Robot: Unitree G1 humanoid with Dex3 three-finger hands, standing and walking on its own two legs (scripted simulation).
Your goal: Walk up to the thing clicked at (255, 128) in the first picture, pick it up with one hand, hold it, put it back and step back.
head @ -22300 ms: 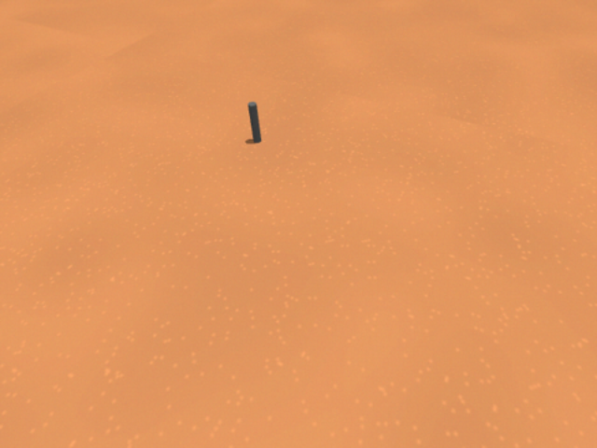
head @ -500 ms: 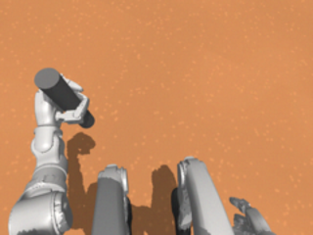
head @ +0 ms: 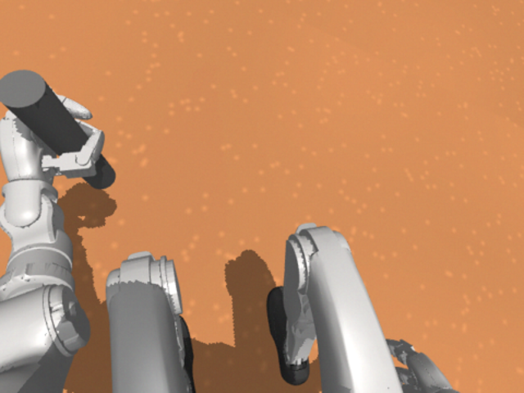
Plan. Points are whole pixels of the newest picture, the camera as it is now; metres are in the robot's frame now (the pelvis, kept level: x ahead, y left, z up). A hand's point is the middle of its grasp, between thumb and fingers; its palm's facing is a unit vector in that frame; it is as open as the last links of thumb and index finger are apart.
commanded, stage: crouch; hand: left
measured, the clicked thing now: (71, 144) +0.49 +0.22 -0.05
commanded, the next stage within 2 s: lower in 0.50 s
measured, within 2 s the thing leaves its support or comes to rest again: neither
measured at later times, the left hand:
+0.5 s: hand (92, 151) +0.50 +0.21 -0.11, palm faces +0.06 -1.00 -0.01, open 6.2 cm
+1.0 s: hand (100, 168) +0.50 +0.22 -0.17, palm faces +0.07 -1.00 -0.02, open 6.2 cm
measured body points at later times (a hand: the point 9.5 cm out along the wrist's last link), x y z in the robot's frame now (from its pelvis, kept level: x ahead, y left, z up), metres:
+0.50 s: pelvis +0.00 +0.00 -0.03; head +0.24 +0.08 +0.34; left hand +0.49 +0.27 -0.11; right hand +0.08 -0.28 -0.13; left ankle +0.09 +0.12 -0.32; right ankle +0.11 -0.12 -0.32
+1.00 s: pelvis +0.00 +0.01 -0.05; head +0.26 +0.11 +0.30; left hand +0.49 +0.27 -0.17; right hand +0.08 -0.27 -0.12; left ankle +0.09 +0.12 -0.32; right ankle +0.11 -0.12 -0.32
